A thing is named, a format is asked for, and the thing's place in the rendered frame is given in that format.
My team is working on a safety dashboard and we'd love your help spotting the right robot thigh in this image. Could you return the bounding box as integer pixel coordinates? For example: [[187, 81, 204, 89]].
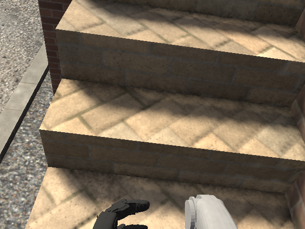
[[185, 195, 238, 229]]

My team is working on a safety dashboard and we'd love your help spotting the robot left hand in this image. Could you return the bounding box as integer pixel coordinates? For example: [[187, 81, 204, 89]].
[[92, 198, 150, 229]]

